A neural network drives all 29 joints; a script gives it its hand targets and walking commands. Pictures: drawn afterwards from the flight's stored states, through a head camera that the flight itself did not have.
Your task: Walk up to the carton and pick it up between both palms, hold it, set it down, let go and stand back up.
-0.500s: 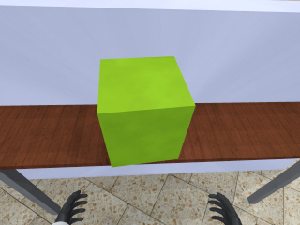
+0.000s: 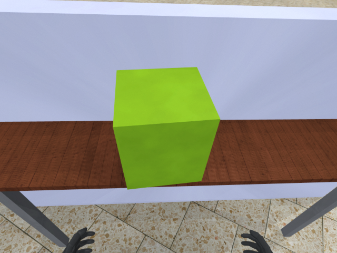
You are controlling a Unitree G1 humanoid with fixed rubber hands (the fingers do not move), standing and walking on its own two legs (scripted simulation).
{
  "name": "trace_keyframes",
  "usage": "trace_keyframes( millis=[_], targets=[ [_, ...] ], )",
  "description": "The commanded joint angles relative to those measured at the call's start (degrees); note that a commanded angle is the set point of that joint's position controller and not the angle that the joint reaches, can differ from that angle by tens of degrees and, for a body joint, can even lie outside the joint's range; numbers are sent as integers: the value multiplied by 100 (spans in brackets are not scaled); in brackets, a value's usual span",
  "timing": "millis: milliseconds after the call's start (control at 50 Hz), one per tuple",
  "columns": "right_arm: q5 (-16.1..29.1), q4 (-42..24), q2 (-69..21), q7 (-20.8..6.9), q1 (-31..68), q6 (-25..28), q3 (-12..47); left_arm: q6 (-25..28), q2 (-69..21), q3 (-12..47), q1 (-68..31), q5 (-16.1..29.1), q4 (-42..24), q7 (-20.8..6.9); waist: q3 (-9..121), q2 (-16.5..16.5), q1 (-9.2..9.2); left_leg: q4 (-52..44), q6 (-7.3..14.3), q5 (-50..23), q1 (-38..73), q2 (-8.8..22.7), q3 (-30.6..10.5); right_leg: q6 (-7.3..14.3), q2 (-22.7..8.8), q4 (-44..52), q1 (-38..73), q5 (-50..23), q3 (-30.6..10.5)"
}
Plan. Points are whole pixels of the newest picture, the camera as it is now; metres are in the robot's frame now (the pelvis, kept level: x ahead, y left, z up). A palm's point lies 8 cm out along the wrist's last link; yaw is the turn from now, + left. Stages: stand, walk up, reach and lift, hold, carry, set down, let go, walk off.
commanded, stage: stand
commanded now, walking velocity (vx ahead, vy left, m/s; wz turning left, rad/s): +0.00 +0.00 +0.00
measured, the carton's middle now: (161, 129) +0.42 +0.02 +0.07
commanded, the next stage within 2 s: none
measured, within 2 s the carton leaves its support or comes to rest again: neither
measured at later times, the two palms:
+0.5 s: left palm out of the picture -0.01 +0.27 -0.13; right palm out of the picture -0.02 -0.23 -0.12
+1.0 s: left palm out of the picture -0.11 +0.26 -0.14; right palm out of the picture -0.07 -0.23 -0.14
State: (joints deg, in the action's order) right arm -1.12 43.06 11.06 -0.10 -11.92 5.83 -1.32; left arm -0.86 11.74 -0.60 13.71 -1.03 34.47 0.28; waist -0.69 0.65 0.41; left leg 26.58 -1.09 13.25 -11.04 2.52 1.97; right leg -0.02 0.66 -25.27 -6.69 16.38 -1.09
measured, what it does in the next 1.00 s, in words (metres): shifts its weight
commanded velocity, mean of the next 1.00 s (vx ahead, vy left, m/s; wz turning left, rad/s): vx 0.00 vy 0.00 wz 0.00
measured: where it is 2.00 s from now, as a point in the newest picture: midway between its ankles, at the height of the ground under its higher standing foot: outside the picture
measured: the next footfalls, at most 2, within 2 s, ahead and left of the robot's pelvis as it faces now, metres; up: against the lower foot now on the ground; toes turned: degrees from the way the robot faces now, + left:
none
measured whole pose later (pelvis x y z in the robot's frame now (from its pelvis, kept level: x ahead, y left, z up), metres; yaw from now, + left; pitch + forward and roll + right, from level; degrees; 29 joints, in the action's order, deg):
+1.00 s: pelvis -0.06 +0.02 -0.01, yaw +1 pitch -3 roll +0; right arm -0.8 54.3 12.0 1.0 -23.7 -0.1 -1.8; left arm 0.7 11.9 -1.0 27.1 -0.9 54.1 0.9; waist 0.1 -0.6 -0.1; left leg 29.3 0.7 10.8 -17.6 0.3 1.1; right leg -1.4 -1.2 -30.0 -13.6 15.0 -0.8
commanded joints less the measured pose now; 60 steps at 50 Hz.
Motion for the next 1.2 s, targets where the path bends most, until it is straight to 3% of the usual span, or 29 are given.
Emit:
trace_keyframes(
  millis=[0,120,260,580,760,1020,1180],
  targets=[
    [11,-464,876,77,-237,-112,-299,383,795,-394,226,-21,-312,-6,526,45,-12,-2,291,-1752,399,417,-432,55,-590,328,-283,-1652,-439],
    [13,-309,925,62,-519,-186,-303,400,808,-377,436,-13,-28,-15,-248,-79,-47,-162,307,-1430,56,393,-526,53,-562,483,-571,-1211,-470],
    [42,-44,1014,94,-877,-238,-264,399,932,-361,774,1,357,27,-169,-72,-56,-301,325,-1069,42,354,-619,28,-543,531,-437,-812,-452],
    [77,490,1089,126,-1318,-393,-221,301,826,-231,1402,-18,1217,56,-834,-321,-26,-1130,299,1709,-1025,356,-1077,-15,-367,409,-781,721,-302],
    [53,678,1048,142,-1433,-472,-255,280,781,-207,1625,-9,1510,77,-753,-215,-48,-1039,249,2027,-998,301,-1066,-5,-351,399,-1181,1216,-358],
    [16,900,811,157,-1552,-518,-239,241,807,-240,1562,15,1690,118,-812,67,-111,-548,211,1529,-676,155,-886,47,-470,625,-1740,1666,-640],
    [20,999,754,176,-1533,-527,-248,204,777,-273,1528,20,1756,133,-875,-94,-76,-629,203,1581,-834,183,-956,52,-446,562,-1644,1577,-638]
  ],
)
